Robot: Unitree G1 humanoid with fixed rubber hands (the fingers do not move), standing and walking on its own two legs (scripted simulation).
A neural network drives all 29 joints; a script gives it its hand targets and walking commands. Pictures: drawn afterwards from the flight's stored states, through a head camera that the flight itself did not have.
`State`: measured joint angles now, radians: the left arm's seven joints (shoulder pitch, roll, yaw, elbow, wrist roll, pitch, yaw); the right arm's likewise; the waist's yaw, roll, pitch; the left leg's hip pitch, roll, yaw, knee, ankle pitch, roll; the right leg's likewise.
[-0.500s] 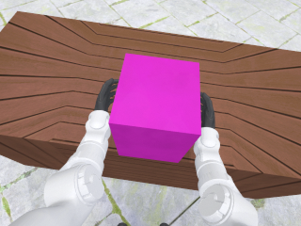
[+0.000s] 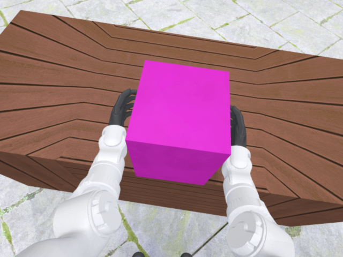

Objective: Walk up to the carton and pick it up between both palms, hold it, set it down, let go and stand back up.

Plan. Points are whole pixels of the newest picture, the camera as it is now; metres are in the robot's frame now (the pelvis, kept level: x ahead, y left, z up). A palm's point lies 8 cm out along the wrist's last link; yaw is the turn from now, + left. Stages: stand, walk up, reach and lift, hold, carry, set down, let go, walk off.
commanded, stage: reach and lift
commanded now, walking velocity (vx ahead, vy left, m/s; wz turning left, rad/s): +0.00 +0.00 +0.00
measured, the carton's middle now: (177, 129) +0.43 +0.02 -0.03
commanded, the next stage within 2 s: none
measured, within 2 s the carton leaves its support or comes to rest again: leaves its support in 1.00 s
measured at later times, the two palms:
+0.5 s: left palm (116, 125) +0.41 +0.16 +0.00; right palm (236, 140) +0.40 -0.13 +0.00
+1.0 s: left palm (112, 135) +0.38 +0.17 +0.00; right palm (236, 148) +0.37 -0.12 +0.01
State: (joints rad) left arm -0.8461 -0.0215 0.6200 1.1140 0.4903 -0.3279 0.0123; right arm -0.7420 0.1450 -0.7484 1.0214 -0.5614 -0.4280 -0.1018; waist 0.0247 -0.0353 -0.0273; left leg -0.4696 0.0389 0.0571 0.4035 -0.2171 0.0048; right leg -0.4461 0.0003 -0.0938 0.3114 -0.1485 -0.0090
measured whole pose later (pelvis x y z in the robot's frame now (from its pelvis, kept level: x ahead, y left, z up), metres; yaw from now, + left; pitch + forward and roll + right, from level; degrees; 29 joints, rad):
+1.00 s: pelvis -0.02 -0.01 +0.00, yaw +1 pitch +18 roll -1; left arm -0.83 0.06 0.38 1.36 0.18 -0.41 0.09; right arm -0.72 0.06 -0.49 1.20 -0.38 -0.44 -0.18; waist 0.02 -0.02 -0.15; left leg -0.54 0.04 0.04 0.42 -0.19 0.00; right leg -0.51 0.00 -0.11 0.33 -0.13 -0.02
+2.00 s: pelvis -0.04 -0.01 +0.01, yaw +2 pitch +0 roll -1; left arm -0.73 0.01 0.26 0.74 0.14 0.25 0.10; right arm -0.67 -0.02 -0.11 0.80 0.05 0.12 -0.19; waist -0.02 -0.01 -0.04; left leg -0.20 0.03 0.01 0.37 -0.18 0.00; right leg -0.15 0.01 -0.08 0.27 -0.12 -0.01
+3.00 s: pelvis -0.04 -0.01 +0.01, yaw +3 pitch -6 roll -1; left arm -0.61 -0.05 0.28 0.23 0.28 0.60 0.03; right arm -0.61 -0.03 -0.01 0.54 0.14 0.29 -0.21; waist -0.08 -0.05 0.05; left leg -0.06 0.02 -0.02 0.36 -0.18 0.00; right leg -0.03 0.01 -0.07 0.27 -0.13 -0.01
